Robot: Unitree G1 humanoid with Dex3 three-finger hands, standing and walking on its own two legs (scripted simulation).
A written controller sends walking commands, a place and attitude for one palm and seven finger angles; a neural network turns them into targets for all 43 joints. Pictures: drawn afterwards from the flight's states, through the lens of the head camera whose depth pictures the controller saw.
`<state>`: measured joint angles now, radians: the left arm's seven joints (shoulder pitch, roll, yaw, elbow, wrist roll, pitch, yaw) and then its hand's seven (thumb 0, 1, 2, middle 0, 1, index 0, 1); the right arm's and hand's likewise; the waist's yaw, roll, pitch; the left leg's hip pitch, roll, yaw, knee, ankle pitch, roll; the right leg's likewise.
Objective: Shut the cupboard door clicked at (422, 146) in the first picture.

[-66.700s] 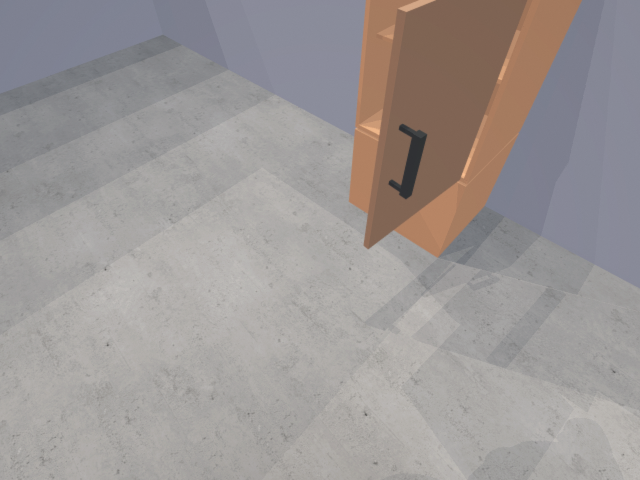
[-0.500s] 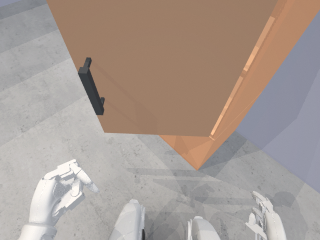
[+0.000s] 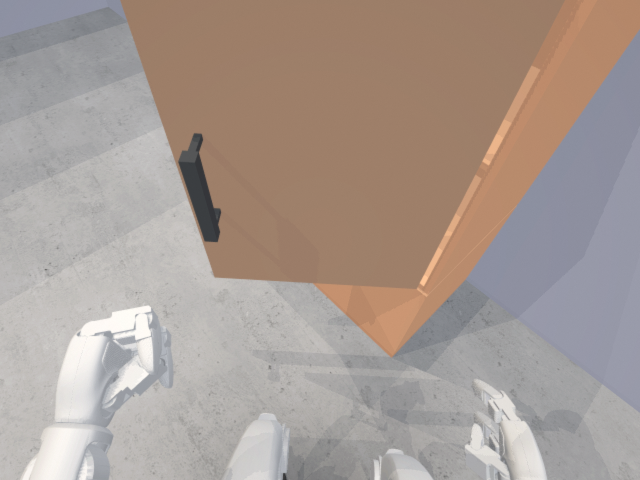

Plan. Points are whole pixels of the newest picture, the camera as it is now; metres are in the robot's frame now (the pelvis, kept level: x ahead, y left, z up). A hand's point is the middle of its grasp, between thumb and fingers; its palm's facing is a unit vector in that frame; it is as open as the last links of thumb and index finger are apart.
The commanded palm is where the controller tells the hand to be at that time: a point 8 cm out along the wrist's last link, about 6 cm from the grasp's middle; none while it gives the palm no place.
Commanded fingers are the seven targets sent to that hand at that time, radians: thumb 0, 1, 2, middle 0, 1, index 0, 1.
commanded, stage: raise the hand and make a fist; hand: left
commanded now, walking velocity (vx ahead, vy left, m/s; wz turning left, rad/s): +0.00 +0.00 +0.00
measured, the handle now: (204, 191) +0.48 +0.21 +0.05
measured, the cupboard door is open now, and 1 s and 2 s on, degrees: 44 44 44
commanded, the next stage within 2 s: bring the fist close to the handle in 0.36 s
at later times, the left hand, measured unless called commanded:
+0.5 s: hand (202, 368) +0.23 +0.15 +0.05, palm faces +0.00 -1.00 -0.01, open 3.1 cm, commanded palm +0.22 +0.22 +0.06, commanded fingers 0.00 0.90 0.90 -1.30 -1.50 -1.30 -1.50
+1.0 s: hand (207, 293) +0.31 +0.17 +0.06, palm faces +0.02 -1.00 -0.02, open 3.1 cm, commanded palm +0.29 +0.22 +0.06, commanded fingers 0.00 0.90 0.90 -1.30 -1.50 -1.30 -1.50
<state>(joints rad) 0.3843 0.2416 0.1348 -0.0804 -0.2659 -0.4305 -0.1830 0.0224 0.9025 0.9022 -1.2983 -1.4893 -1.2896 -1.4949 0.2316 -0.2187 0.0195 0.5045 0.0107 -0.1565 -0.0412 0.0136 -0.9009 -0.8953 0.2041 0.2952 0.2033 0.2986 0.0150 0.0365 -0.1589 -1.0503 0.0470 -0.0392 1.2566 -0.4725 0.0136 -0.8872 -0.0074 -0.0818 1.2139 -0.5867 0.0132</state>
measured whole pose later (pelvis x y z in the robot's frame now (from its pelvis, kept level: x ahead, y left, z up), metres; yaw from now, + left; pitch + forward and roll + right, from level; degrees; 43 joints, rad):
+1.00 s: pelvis +0.01 -0.01 +0.01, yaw -1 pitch +16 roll -2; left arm 0.06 0.22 0.14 0.21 -0.25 -0.40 -0.17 0.02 0.90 0.90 -1.30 -1.50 -1.30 -1.50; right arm 0.25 -0.24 0.00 0.56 0.02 -0.11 -0.04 0.01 -0.90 -0.90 0.20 0.29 0.20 0.30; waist 0.00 0.04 -0.17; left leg -1.03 0.05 -0.01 1.22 -0.47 0.00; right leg -0.90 0.00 -0.05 1.21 -0.59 0.00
